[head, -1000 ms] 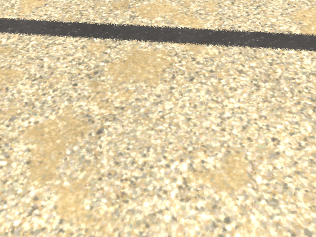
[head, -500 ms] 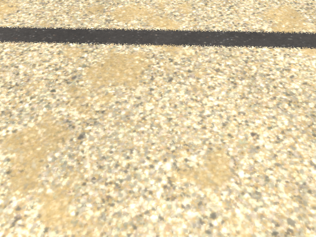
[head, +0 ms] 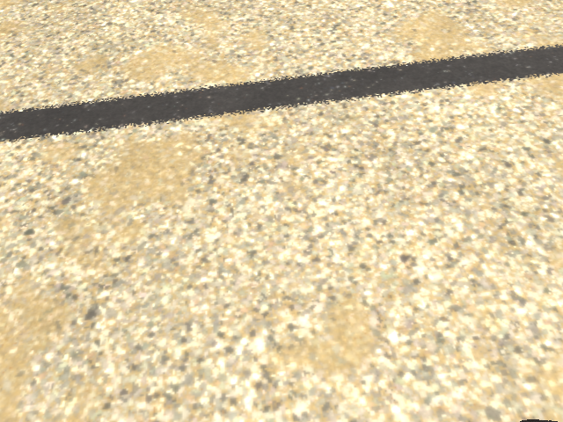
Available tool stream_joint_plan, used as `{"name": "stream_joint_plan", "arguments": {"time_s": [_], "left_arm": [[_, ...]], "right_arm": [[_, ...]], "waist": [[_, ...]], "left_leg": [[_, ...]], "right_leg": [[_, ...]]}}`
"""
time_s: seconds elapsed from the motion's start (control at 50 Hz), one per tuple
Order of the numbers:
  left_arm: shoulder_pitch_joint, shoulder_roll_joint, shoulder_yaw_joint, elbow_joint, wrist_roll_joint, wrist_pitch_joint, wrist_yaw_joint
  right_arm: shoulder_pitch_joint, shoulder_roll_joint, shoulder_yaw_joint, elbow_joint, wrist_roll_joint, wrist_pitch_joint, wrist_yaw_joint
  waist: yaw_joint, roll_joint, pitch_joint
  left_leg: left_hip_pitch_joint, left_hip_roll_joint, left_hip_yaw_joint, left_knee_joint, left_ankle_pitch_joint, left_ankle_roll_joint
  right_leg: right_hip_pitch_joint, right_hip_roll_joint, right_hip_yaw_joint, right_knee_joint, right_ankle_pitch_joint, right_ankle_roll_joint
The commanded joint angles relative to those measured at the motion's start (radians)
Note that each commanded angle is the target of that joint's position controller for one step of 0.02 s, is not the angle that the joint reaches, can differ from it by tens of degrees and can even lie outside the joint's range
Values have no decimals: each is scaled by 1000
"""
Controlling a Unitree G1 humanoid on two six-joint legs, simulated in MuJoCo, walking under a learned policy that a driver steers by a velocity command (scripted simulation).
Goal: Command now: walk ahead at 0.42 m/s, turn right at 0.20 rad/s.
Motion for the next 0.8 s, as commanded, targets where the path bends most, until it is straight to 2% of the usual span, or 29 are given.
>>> {"name": "stream_joint_plan", "arguments": {"time_s": [0.02,0.06,0.1,0.12,0.14,0.16,0.18,0.2,0.22,0.24,0.26,0.28,0.32,0.36,0.4,0.46,0.5,0.56,0.6,0.62,0.64,0.66,0.68,0.7,0.72,0.74,0.76,0.78,0.8], "left_arm": [[57,181,45,-25,-3,-6,1],[68,185,47,-19,-3,-1,0],[57,196,51,-21,-5,6,1],[38,196,49,-28,-4,9,2],[31,174,41,-36,3,10,1],[13,130,21,-65,21,9,2],[120,36,-4,-84,7,-10,-1],[78,133,13,-76,-18,-25,-2],[-7,177,27,-93,-33,-34,-7],[-53,166,23,-101,-24,-40,-8],[-85,157,25,-107,-6,-43,-11],[-78,146,28,-107,0,-39,-15],[-59,107,20,-105,3,-29,-19],[-104,88,12,-128,12,-21,-18],[-176,74,3,-156,17,-24,-20],[-292,48,-10,-188,11,-37,-33],[-362,51,-11,-213,5,-42,-42],[-403,84,0,-243,3,-50,-54],[-355,117,14,-234,4,-56,-56],[-262,145,29,-212,5,-57,-51],[-110,192,52,-174,9,-56,-42],[66,269,71,-155,24,-49,-28],[71,298,74,-136,29,-40,-38],[39,182,48,-151,22,-38,-38],[-25,141,35,-152,15,-39,-34],[-87,126,28,-151,18,-42,-35],[-139,102,23,-149,26,-46,-37],[-173,97,23,-146,37,-53,-37],[-198,91,25,-143,39,-60,-38]], "right_arm": [[-197,-61,3,-118,6,-34,15],[-189,-73,4,-125,8,-42,22],[-129,-97,-4,-115,9,-47,24],[-49,-116,-15,-93,7,-47,20],[87,-152,-34,-53,4,-46,13],[281,-206,-47,-25,-11,-45,6],[363,-277,-63,13,-15,-37,16],[341,-172,-36,15,4,-38,23],[268,-124,-20,4,5,-35,20],[211,-107,-12,-8,-5,-29,18],[180,-84,-4,-13,-13,-25,19],[165,-75,2,-16,-24,-26,18],[167,-81,2,-8,-16,-30,17],[179,-104,-2,6,-6,-33,13],[196,-122,-5,17,-4,-28,7],[246,-136,-4,36,3,-19,-1],[307,-145,-5,60,10,-12,-3],[339,-153,-8,80,16,9,-10],[330,-175,-16,80,13,21,-16],[312,-179,-15,75,10,26,-17],[307,-155,-4,65,-1,27,-17],[317,-80,23,29,-31,25,-17],[482,21,49,27,4,8,-11],[409,-109,19,44,30,4,-11],[313,-147,4,16,41,3,-12],[272,-130,5,9,32,6,-17],[254,-117,-1,7,17,14,-20],[282,-98,-3,10,17,29,-20],[299,-78,-3,11,17,45,-22]], "waist": [[45,-137,96],[34,-149,95],[-9,-173,67],[-58,-174,18],[-122,-150,-83],[-207,-59,-242],[-149,255,-339],[-172,182,-256],[-162,116,-106],[-138,43,-46],[-121,17,0],[-96,36,2],[-76,55,0],[-74,41,28],[-91,28,46],[-132,23,58],[-159,18,70],[-137,25,74],[-96,43,39],[-38,47,-18],[35,38,-130],[86,-95,-308],[-5,-383,-447],[33,-242,-335],[28,-182,-181],[-3,-109,-109],[-32,-104,-47],[-68,-127,-30],[-89,-128,-25]], "left_leg": [[-87,-5,23,-53,-10,20],[-55,-14,36,-80,-48,47],[46,-36,59,-104,-83,82],[170,-62,82,-136,-69,108],[376,-53,72,-139,-44,144],[667,116,-126,-115,-115,221],[948,334,-587,-222,-329,360],[897,340,-681,-312,-486,351],[776,304,-531,-324,-451,312],[664,258,-415,-339,-339,292],[578,221,-342,-364,-233,287],[524,195,-288,-384,-158,280],[469,174,-220,-419,-56,292],[430,170,-161,-448,32,303],[416,147,-99,-459,95,292],[391,105,-22,-463,107,257],[421,128,-40,-452,94,256],[532,180,-89,-382,144,236],[572,193,-112,-302,254,217],[554,167,-94,-194,377,199],[464,111,-65,-5,366,169],[258,23,-20,320,38,131],[-61,-100,-34,609,-575,92],[-152,-43,-104,702,-556,92],[-195,-3,-76,705,-460,95],[-160,38,-57,675,-378,86],[-122,57,-56,633,-336,75],[-52,73,-58,617,-316,64],[-16,73,-45,606,-319,51]], "right_leg": [[1,-272,184,-79,60,-140],[31,-290,190,-55,156,-134],[45,-295,179,-1,343,-115],[37,-267,146,82,521,-96],[-12,-213,95,245,641,-68],[-188,-154,53,532,470,-31],[-550,24,-16,864,-202,43],[-688,-15,56,982,-301,38],[-742,-71,37,999,-215,25],[-716,-121,-4,967,-130,26],[-698,-149,-23,914,-76,33],[-651,-173,-26,881,-41,37],[-617,-186,-50,827,-20,55],[-645,-195,-72,743,22,81],[-651,-192,-89,605,132,95],[-563,-151,-130,386,315,91],[-538,-130,-131,319,363,86],[-547,-114,-96,244,302,60],[-457,-94,-102,223,224,40],[-313,-72,-125,199,211,17],[-70,-100,-113,219,233,-17],[236,-310,100,269,246,-74],[474,-505,542,133,7,-212],[382,-463,527,65,-113,-171],[247,-432,357,45,-81,-132],[114,-393,254,15,22,-118],[9,-362,159,-12,179,-113],[-67,-344,76,-30,330,-110],[-111,-335,14,-37,469,-118]]}}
